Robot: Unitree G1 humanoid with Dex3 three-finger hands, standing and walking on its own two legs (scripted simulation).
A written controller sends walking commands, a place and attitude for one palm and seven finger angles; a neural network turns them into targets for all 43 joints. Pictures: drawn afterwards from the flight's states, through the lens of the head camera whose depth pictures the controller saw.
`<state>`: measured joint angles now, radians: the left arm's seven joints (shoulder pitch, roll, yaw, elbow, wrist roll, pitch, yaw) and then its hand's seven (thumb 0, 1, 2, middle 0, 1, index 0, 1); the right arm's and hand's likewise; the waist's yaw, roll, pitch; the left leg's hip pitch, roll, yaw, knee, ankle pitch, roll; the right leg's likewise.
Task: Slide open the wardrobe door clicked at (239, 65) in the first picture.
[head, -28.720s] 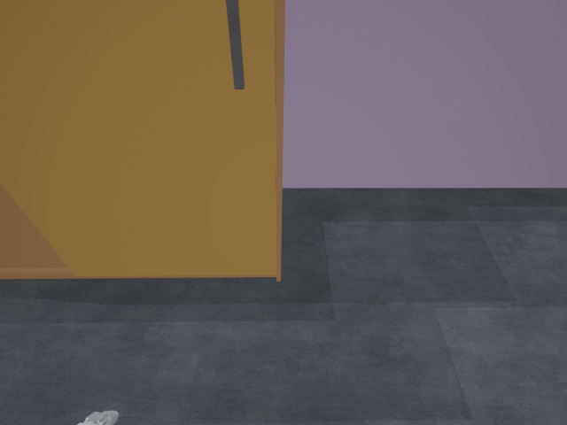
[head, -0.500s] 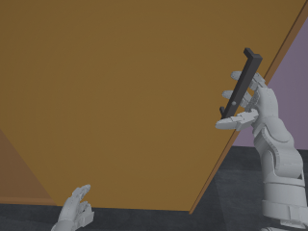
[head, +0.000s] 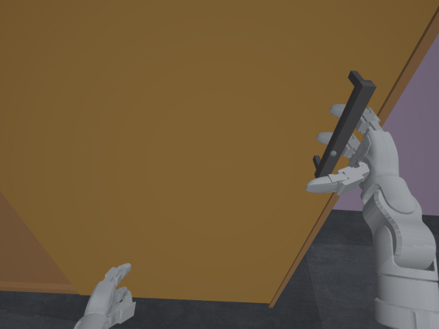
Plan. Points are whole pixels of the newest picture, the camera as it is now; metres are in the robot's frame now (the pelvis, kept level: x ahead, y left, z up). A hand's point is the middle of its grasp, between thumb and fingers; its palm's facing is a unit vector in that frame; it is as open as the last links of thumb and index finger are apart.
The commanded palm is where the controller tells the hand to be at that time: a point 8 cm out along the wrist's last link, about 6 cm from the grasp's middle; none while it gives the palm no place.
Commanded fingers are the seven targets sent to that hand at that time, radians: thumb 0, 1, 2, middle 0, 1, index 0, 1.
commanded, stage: grip the handle and tug to test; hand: right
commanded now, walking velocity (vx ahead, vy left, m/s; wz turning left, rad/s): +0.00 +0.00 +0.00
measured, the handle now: (336, 130) +0.41 -0.17 +0.21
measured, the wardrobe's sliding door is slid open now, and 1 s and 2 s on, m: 0.00 0.00 0.00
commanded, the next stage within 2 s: tug the door sideways, standing still in 1.44 s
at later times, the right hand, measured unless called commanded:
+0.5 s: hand (333, 151) +0.35 -0.15 +0.21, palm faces +0.03 +1.00 -0.03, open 9.7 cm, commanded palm +0.31 -0.19 +0.22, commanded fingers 0.00 -0.67 -0.80 0.43 1.37 0.43 1.37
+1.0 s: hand (332, 151) +0.35 -0.15 +0.21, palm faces +0.04 +1.00 -0.04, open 6.2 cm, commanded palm +0.31 -0.19 +0.22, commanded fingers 0.00 -0.90 -0.90 0.45 1.40 0.45 1.40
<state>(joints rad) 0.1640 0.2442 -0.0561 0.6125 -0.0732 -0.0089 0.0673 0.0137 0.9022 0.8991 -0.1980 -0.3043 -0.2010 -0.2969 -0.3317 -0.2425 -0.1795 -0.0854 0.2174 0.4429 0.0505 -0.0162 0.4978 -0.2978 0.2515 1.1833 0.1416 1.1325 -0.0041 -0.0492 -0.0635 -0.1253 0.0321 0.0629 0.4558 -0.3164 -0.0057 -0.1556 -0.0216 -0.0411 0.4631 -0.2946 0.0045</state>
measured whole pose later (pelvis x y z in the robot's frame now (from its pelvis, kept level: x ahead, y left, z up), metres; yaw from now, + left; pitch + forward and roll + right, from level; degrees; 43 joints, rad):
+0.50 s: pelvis +0.00 +0.00 +0.00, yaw +0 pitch +0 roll +0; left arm 0.16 0.25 -0.05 0.61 -0.07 0.00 0.07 0.01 0.90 0.90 -0.20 -0.30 -0.20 -0.30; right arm -0.35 -0.24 -0.18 -0.08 0.22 0.46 0.05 -0.01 -0.23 -0.61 0.33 1.28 0.22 1.25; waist -0.01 -0.05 -0.06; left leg -0.13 0.03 0.07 0.46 -0.32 0.00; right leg -0.16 -0.02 -0.04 0.47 -0.30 0.01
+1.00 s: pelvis +0.01 +0.00 +0.00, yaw +0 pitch +0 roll +0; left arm 0.16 0.25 -0.05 0.60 -0.07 0.00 0.07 0.01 0.90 0.90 -0.20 -0.30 -0.20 -0.30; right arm -0.32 -0.24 -0.19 -0.11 0.21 0.45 0.04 0.00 -0.76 -0.83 0.34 1.35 0.21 1.35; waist 0.00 -0.05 -0.07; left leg -0.13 0.03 0.07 0.46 -0.33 0.00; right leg -0.16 -0.02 -0.04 0.47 -0.30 0.01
